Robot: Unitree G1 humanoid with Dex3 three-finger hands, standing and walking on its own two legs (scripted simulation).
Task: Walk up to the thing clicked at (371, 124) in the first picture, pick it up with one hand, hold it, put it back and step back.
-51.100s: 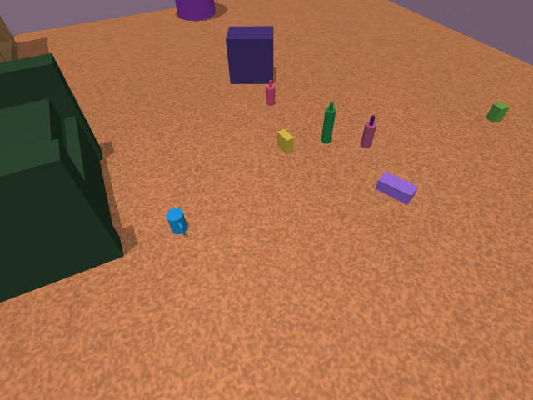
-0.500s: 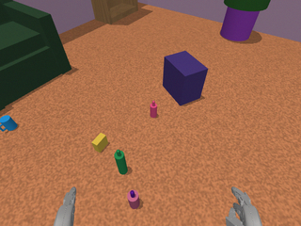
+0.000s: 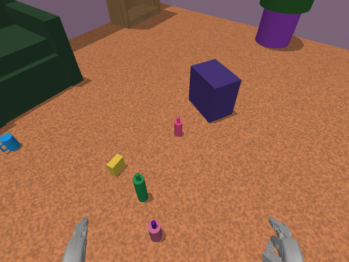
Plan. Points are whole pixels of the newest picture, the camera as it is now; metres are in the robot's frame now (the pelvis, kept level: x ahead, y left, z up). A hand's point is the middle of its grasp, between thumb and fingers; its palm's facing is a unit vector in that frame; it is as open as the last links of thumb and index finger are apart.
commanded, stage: stand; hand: left
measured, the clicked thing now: (154, 229) +0.40 +0.12 -0.62
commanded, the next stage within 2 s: none
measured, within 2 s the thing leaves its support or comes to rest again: neither
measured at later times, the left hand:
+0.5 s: hand out of the picture +0.13 +0.22 -0.10, palm faces -0.01 -0.94 -0.33, open 8.2 cm
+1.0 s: hand out of the picture +0.03 +0.25 -0.11, palm faces +0.00 -0.95 -0.33, open 7.4 cm
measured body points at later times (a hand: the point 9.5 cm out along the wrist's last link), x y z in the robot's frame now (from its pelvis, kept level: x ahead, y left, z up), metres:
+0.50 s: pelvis -0.01 +0.00 +0.01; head +0.01 +0.01 +0.46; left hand +0.13 +0.27 -0.08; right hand +0.13 -0.27 -0.09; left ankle +0.02 +0.13 -0.69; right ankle +0.00 -0.14 -0.69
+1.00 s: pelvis -0.02 +0.01 +0.05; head -0.02 +0.01 +0.50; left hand +0.03 +0.30 -0.08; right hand +0.05 -0.27 -0.09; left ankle +0.02 +0.13 -0.69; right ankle +0.00 -0.14 -0.69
